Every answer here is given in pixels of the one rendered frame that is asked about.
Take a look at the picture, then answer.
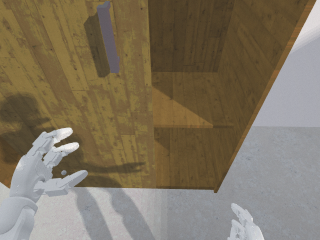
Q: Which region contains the handle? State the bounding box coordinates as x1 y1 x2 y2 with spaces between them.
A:
96 1 120 73

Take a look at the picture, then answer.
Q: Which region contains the robot left forearm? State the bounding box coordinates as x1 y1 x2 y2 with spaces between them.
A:
0 196 38 240

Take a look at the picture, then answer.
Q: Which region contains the robot right hand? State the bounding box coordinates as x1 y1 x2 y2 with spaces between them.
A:
227 203 264 240

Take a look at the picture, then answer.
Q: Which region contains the wardrobe door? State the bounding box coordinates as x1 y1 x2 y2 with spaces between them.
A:
0 135 22 178
0 0 156 189

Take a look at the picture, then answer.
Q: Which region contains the robot left hand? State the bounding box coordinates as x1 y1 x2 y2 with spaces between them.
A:
9 127 88 203

